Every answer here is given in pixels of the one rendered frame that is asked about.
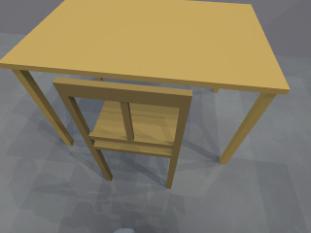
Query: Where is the table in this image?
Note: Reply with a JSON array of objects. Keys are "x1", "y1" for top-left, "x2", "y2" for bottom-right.
[{"x1": 0, "y1": 0, "x2": 290, "y2": 165}]

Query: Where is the chair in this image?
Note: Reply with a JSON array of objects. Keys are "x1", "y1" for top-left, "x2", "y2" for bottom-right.
[{"x1": 52, "y1": 77, "x2": 192, "y2": 189}]

